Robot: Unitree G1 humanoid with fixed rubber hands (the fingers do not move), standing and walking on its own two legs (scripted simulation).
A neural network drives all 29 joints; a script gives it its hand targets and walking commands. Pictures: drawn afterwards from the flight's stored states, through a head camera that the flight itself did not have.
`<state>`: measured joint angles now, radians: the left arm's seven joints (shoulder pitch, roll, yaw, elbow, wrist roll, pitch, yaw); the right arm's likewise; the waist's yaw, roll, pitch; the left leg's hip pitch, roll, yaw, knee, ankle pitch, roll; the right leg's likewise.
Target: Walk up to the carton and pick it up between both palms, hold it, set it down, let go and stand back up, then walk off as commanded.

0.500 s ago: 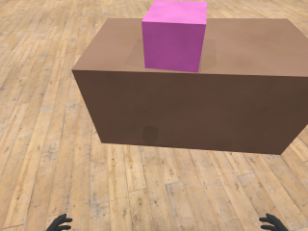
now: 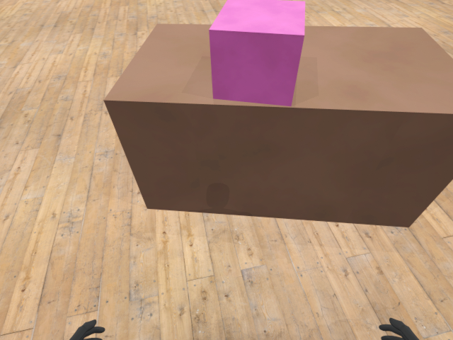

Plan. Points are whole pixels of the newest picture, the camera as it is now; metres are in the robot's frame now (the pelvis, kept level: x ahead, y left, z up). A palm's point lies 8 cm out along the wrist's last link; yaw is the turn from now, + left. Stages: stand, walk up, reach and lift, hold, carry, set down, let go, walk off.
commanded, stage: stand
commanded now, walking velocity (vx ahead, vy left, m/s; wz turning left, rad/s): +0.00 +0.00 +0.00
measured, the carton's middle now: (258, 50) +1.02 -0.05 +0.04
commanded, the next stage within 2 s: none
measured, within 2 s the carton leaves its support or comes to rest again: neither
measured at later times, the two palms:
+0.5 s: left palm out of the picture +0.08 +0.30 -0.09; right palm out of the picture +0.11 -0.29 -0.07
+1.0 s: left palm out of the picture +0.08 +0.30 -0.09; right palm out of the picture +0.11 -0.29 -0.07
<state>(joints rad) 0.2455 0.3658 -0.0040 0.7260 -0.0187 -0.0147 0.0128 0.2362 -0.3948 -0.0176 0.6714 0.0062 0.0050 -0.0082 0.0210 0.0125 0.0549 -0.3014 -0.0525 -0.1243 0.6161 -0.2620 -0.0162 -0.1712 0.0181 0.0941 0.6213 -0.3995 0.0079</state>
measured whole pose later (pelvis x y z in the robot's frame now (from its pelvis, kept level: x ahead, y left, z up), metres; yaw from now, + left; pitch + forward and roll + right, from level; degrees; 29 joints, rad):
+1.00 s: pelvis -0.02 +0.01 +0.00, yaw +0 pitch -3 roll +0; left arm 0.21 0.37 0.00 0.82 -0.02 -0.01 0.01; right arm 0.24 -0.39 -0.02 0.68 0.01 0.01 -0.01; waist 0.02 0.01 0.06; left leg -0.30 -0.05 -0.12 0.57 -0.21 -0.01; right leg -0.17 0.01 0.09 0.57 -0.35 0.02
